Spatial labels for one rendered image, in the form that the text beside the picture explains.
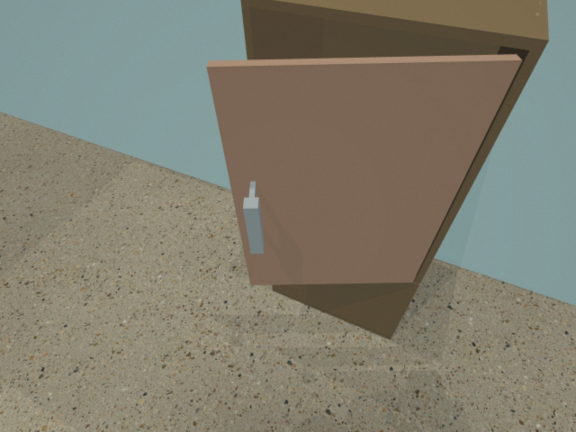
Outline cupboard door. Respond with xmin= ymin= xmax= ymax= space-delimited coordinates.
xmin=207 ymin=54 xmax=522 ymax=285

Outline handle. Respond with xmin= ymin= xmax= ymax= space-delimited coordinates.
xmin=243 ymin=181 xmax=265 ymax=254

